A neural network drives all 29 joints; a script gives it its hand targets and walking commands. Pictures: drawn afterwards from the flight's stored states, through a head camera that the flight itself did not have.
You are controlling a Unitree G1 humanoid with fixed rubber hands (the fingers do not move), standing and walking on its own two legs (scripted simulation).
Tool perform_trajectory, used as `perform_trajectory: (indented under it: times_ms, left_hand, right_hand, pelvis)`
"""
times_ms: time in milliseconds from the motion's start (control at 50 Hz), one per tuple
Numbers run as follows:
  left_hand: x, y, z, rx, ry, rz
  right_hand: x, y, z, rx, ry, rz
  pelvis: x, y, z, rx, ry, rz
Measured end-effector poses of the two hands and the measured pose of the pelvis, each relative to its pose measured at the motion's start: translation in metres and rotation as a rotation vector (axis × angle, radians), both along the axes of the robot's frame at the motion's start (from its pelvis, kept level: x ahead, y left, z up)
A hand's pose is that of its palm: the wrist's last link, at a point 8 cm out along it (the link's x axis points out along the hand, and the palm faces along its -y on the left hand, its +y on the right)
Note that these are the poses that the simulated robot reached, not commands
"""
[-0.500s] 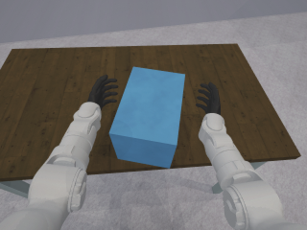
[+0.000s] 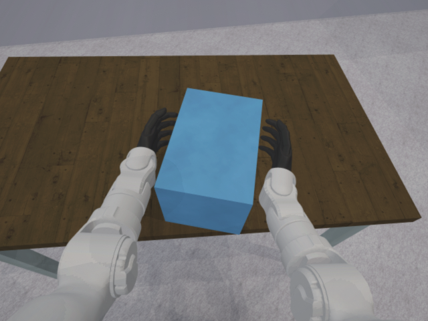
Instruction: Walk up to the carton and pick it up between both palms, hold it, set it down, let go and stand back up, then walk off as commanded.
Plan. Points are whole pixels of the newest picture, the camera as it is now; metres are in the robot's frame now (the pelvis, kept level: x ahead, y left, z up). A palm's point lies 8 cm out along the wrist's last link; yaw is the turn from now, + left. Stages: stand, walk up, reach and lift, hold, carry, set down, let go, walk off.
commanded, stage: reach and lift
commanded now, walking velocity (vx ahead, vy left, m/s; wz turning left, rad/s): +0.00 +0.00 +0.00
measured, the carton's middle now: (213, 161) +0.43 +0.00 +0.00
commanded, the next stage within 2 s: none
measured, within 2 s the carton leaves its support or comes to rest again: leaves its support in 1.66 s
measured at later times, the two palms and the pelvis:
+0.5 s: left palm (153, 157) +0.42 +0.12 +0.03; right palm (283, 174) +0.37 -0.13 +0.04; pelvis -0.01 +0.00 +0.00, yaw +0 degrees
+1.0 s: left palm (153, 157) +0.42 +0.12 +0.03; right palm (283, 174) +0.37 -0.13 +0.04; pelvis -0.01 +0.00 +0.00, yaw +0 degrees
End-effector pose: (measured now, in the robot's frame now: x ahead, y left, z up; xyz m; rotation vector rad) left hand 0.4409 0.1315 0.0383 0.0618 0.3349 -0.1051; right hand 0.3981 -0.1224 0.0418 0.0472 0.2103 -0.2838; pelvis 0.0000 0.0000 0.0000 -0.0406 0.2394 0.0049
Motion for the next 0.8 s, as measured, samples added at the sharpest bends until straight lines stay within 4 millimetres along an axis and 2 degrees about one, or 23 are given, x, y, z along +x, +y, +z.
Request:
perform_trajectory:
  times_ms: [360,800]
  left_hand:
    - [-0.020,-0.008,-0.005,-0.040,-0.028,0.011]
    - [-0.021,-0.008,-0.005,-0.050,-0.032,0.017]
  right_hand:
    - [-0.024,-0.003,-0.002,-0.017,-0.012,-0.037]
    - [-0.025,-0.003,-0.002,-0.025,-0.008,-0.033]
  pelvis:
    - [-0.007,0.000,0.001,0.001,-0.044,0.002]
    - [-0.008,0.000,0.001,0.001,-0.047,0.002]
